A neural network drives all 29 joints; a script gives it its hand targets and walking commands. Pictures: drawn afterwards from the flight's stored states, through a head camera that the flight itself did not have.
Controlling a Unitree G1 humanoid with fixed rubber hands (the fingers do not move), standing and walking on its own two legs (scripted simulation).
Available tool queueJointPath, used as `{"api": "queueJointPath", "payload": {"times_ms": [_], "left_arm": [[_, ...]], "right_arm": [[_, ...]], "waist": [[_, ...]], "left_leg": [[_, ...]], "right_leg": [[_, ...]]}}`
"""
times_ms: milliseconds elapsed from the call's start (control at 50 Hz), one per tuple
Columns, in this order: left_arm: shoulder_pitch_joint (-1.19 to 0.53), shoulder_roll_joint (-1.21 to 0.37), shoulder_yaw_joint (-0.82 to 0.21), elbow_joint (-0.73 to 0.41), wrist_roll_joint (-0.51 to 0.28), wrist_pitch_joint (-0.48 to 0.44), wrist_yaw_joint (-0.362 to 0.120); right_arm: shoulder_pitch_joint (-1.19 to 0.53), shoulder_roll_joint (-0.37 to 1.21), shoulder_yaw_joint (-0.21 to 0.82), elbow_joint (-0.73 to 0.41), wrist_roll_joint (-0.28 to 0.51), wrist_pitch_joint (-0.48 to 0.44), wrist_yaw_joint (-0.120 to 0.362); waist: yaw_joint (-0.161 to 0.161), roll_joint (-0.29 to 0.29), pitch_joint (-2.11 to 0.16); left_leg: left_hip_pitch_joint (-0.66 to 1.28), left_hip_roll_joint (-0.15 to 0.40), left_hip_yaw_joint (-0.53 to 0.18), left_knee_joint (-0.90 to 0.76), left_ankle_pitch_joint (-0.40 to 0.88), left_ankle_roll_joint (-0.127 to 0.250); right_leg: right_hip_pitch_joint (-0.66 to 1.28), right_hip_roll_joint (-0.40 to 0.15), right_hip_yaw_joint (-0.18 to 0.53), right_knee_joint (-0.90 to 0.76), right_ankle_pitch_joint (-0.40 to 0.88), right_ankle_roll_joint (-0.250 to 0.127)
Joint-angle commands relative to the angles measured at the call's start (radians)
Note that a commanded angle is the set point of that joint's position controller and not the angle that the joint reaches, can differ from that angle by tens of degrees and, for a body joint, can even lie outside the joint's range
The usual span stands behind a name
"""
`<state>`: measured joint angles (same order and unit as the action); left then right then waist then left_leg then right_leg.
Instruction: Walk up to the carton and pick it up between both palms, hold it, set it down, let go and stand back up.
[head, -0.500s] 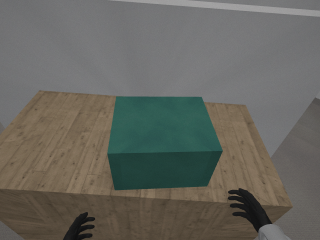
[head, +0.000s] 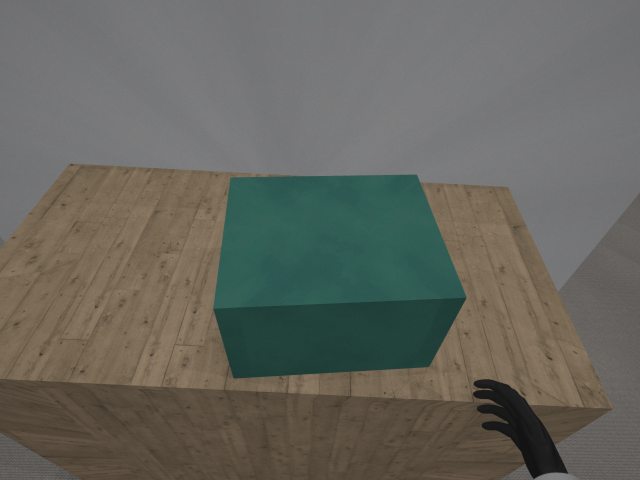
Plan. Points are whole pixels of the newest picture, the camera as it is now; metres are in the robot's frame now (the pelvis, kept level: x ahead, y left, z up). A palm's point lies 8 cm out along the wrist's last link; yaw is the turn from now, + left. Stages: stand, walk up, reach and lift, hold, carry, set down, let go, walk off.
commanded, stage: stand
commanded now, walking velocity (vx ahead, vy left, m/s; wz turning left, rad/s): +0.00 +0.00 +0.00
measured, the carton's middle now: (329, 271) +0.41 +0.01 +0.02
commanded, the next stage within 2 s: none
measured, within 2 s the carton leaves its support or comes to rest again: neither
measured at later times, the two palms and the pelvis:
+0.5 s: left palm out of the picture +0.10 +0.25 -0.12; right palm (535, 454) +0.18 -0.22 +0.00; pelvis +0.00 +0.00 +0.00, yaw +0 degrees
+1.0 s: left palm out of the picture +0.09 +0.25 -0.12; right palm (535, 455) +0.18 -0.22 +0.00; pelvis +0.00 +0.00 +0.00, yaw +0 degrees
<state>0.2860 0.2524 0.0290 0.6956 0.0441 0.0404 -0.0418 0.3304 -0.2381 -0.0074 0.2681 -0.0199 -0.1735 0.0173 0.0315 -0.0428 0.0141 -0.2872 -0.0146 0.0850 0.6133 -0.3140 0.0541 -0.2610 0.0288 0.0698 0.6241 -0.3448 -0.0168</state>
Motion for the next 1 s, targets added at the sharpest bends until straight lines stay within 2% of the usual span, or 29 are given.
{"api": "queueJointPath", "payload": {"times_ms": [0, 40, 60, 120, 140, 180, 200, 220, 260, 280, 300, 360, 380, 420, 440, 480, 500, 520, 580, 620, 680, 700, 720, 800, 840, 880, 900, 920, 980], "left_arm": [[-0.045, 0.255, 0.099, -0.06, -0.008, -0.056, 0.003], [-0.061, 0.263, 0.092, -0.061, -0.012, -0.057, 0.007], [-0.076, 0.251, 0.093, -0.056, -0.016, -0.062, 0.007], [-0.085, 0.261, 0.092, -0.055, -0.016, -0.063, 0.009], [-0.076, 0.255, 0.089, -0.05, -0.023, -0.061, 0.011], [-0.092, 0.267, 0.088, -0.046, -0.015, -0.058, 0.013], [-0.09, 0.259, 0.089, -0.046, -0.022, -0.057, 0.013], [-0.103, 0.265, 0.086, -0.046, -0.016, -0.06, 0.013], [-0.085, 0.26, 0.09, -0.042, -0.017, -0.06, 0.011], [-0.075, 0.251, 0.088, -0.032, -0.019, -0.061, 0.007], [-0.083, 0.262, 0.091, -0.031, -0.014, -0.059, 0.007], [-0.091, 0.256, 0.083, -0.034, -0.019, -0.064, 0.008], [-0.085, 0.254, 0.084, -0.036, -0.022, -0.068, 0.006], [-0.081, 0.27, 0.088, -0.025, -0.024, -0.063, 0.008], [-0.081, 0.261, 0.084, -0.027, -0.026, -0.063, 0.006], [-0.107, 0.259, 0.083, -0.028, -0.025, -0.062, 0.007], [-0.085, 0.262, 0.09, -0.022, -0.026, -0.063, 0.007], [-0.079, 0.258, 0.084, -0.019, -0.026, -0.066, 0.006], [-0.103, 0.248, 0.082, -0.03, -0.032, -0.066, 0.004], [-0.093, 0.244, 0.082, -0.019, -0.029, -0.065, 0.004], [-0.102, 0.251, 0.079, -0.012, -0.027, -0.066, 0.002], [-0.095, 0.254, 0.08, -0.016, -0.022, -0.066, 0.005], [-0.115, 0.251, 0.077, -0.013, -0.031, -0.064, 0.0], [-0.103, 0.251, 0.082, -0.015, -0.028, -0.073, 0.005], [-0.116, 0.255, 0.077, -0.012, -0.028, -0.065, 0.004], [-0.1, 0.263, 0.083, -0.006, -0.025, -0.062, 0.006], [-0.102, 0.259, 0.077, -0.01, -0.03, -0.06, 0.005], [-0.099, 0.258, 0.078, -0.012, -0.022, -0.061, 0.007], [-0.099, 0.263, 0.08, -0.005, -0.027, -0.062, 0.003]], "right_arm": [[-0.123, -0.292, -0.11, 0.09, -0.029, 0.09, -0.047], [-0.119, -0.287, -0.103, 0.094, -0.028, 0.089, -0.05], [-0.119, -0.283, -0.104, 0.094, -0.032, 0.085, -0.051], [-0.119, -0.3, -0.109, 0.096, -0.029, 0.085, -0.05], [-0.127, -0.294, -0.102, 0.096, -0.026, 0.089, -0.047], [-0.125, -0.292, -0.103, 0.103, -0.028, 0.084, -0.051], [-0.133, -0.296, -0.109, 0.098, -0.03, 0.084, -0.053], [-0.127, -0.289, -0.1, 0.103, -0.024, 0.087, -0.053], [-0.128, -0.311, -0.106, 0.108, -0.034, 0.089, -0.052], [-0.15, -0.297, -0.104, 0.097, -0.029, 0.088, -0.051], [-0.132, -0.3, -0.11, 0.094, -0.035, 0.085, -0.053], [-0.142, -0.294, -0.106, 0.105, -0.029, 0.087, -0.052], [-0.138, -0.291, -0.101, 0.108, -0.027, 0.085, -0.049], [-0.128, -0.302, -0.105, 0.104, -0.031, 0.085, -0.05], [-0.132, -0.307, -0.105, 0.106, -0.024, 0.084, -0.05], [-0.121, -0.297, -0.101, 0.103, -0.026, 0.083, -0.053], [-0.128, -0.298, -0.102, 0.106, -0.03, 0.081, -0.056], [-0.13, -0.296, -0.104, 0.095, -0.029, 0.081, -0.055], [-0.133, -0.298, -0.099, 0.113, -0.026, 0.079, -0.055], [-0.139, -0.297, -0.1, 0.105, -0.024, 0.079, -0.056], [-0.143, -0.28, -0.097, 0.1, -0.024, 0.082, -0.056], [-0.142, -0.293, -0.095, 0.104, -0.029, 0.081, -0.058], [-0.126, -0.284, -0.097, 0.109, -0.027, 0.078, -0.057], [-0.144, -0.288, -0.095, 0.12, -0.028, 0.078, -0.056], [-0.136, -0.29, -0.098, 0.113, -0.023, 0.076, -0.054], [-0.134, -0.306, -0.102, 0.115, -0.024, 0.085, -0.055], [-0.13, -0.291, -0.102, 0.11, -0.024, 0.083, -0.056], [-0.135, -0.295, -0.106, 0.109, -0.026, 0.081, -0.056], [-0.127, -0.303, -0.1, 0.126, -0.025, 0.078, -0.06]], "waist": [[-0.007, 0.257, 0.127], [-0.018, 0.198, 0.077], [-0.02, 0.237, 0.053], [-0.018, 0.234, 0.077], [-0.014, 0.241, 0.051], [-0.018, 0.223, 0.057], [-0.019, 0.249, 0.089], [-0.023, 0.218, 0.069], [-0.018, 0.253, 0.092], [-0.013, 0.278, 0.097], [-0.017, 0.235, 0.091], [-0.019, 0.226, 0.078], [-0.012, 0.278, 0.087], [-0.017, 0.236, 0.081], [-0.02, 0.267, 0.077], [-0.027, 0.243, 0.111], [-0.01, 0.264, 0.127], [-0.021, 0.295, 0.093], [-0.017, 0.252, 0.075], [-0.014, 0.29, 0.102], [-0.024, 0.281, 0.082], [-0.016, 0.263, 0.098], [-0.031, 0.254, 0.122], [-0.019, 0.266, 0.072], [-0.034, 0.281, 0.066], [-0.033, 0.259, 0.088], [-0.028, 0.284, 0.122], [-0.024, 0.261, 0.104], [-0.028, 0.268, 0.087]], "left_leg": [[-0.068, 0.144, -0.202, -0.254, -0.2, 0.004], [-0.01, 0.13, -0.184, -0.204, -0.108, -0.009], [0.015, 0.125, -0.183, -0.195, -0.061, -0.01], [-0.003, 0.146, -0.214, -0.212, -0.053, -0.011], [0.024, 0.137, -0.184, -0.213, -0.04, -0.008], [0.003, 0.14, -0.213, -0.207, -0.062, -0.011], [-0.007, 0.139, -0.198, -0.214, -0.054, -0.012], [-0.005, 0.133, -0.196, -0.229, -0.09, -0.016], [-0.042, 0.153, -0.232, -0.275, -0.21, -0.004], [-0.041, 0.152, -0.202, -0.271, -0.225, -0.005], [-0.049, 0.151, -0.206, -0.257, -0.233, -0.005], [-0.027, 0.134, -0.204, -0.258, -0.188, -0.014], [-0.027, 0.137, -0.191, -0.268, -0.189, -0.015], [-0.008, 0.144, -0.207, -0.263, -0.18, -0.016], [-0.018, 0.138, -0.191, -0.262, -0.177, -0.017], [-0.032, 0.155, -0.215, -0.264, -0.198, -0.018], [-0.045, 0.15, -0.222, -0.26, -0.19, -0.007], [-0.011, 0.151, -0.209, -0.261, -0.19, -0.014], [0.008, 0.164, -0.205, -0.263, -0.067, -0.034], [-0.02, 0.152, -0.19, -0.277, -0.113, -0.035], [-0.018, 0.151, -0.195, -0.278, -0.163, -0.029], [-0.009, 0.148, -0.183, -0.26, -0.149, -0.025], [-0.035, 0.155, -0.194, -0.27, -0.134, -0.03], [0.02, 0.142, -0.178, -0.219, -0.021, -0.024], [0.015, 0.139, -0.18, -0.221, -0.031, -0.034], [-0.013, 0.15, -0.189, -0.237, -0.149, -0.033], [-0.03, 0.145, -0.193, -0.255, -0.164, -0.032], [-0.023, 0.148, -0.194, -0.249, -0.172, -0.029], [-0.016, 0.144, -0.182, -0.248, -0.157, -0.028]], "right_leg": [[-0.059, -0.062, 0.042, -0.106, 0.014, -0.023], [-0.068, -0.065, 0.072, -0.134, 0.02, -0.028], [-0.069, -0.065, 0.076, -0.125, 0.048, -0.035], [-0.076, -0.073, 0.074, -0.107, 0.073, -0.033], [-0.079, -0.068, 0.063, -0.109, 0.071, -0.033], [-0.074, -0.07, 0.079, -0.11, 0.056, -0.035], [-0.083, -0.077, 0.071, -0.118, 0.06, -0.036], [-0.091, -0.067, 0.07, -0.113, 0.028, -0.037], [-0.077, -0.063, 0.055, -0.088, 0.027, -0.036], [-0.079, -0.068, 0.047, -0.102, 0.02, -0.033], [-0.07, -0.063, 0.048, -0.106, 0.004, -0.039], [-0.078, -0.067, 0.065, -0.109, 0.014, -0.036], [-0.087, -0.074, 0.062, -0.112, 0.032, -0.039], [-0.083, -0.068, 0.055, -0.108, 0.035, -0.037], [-0.086, -0.068, 0.054, -0.106, 0.025, -0.038], [-0.107, -0.075, 0.072, -0.114, -0.003, -0.042], [-0.102, -0.074, 0.075, -0.122, 0.007, -0.044], [-0.094, -0.077, 0.065, -0.115, 0.009, -0.046], [-0.095, -0.075, 0.046, -0.101, 0.065, -0.038], [-0.084, -0.084, 0.052, -0.118, 0.054, -0.034], [-0.089, -0.075, 0.053, -0.108, 0.032, -0.034], [-0.088, -0.078, 0.058, -0.129, 0.023, -0.036], [-0.091, -0.086, 0.057, -0.121, 0.037, -0.036], [-0.089, -0.087, 0.082, -0.129, 0.082, -0.043], [-0.084, -0.089, 0.084, -0.122, 0.077, -0.046], [-0.098, -0.081, 0.082, -0.129, 0.022, -0.046], [-0.115, -0.083, 0.079, -0.124, 0.029, -0.045], [-0.104, -0.077, 0.077, -0.117, 0.011, -0.049], [-0.095, -0.074, 0.065, -0.118, 0.024, -0.048]]}}
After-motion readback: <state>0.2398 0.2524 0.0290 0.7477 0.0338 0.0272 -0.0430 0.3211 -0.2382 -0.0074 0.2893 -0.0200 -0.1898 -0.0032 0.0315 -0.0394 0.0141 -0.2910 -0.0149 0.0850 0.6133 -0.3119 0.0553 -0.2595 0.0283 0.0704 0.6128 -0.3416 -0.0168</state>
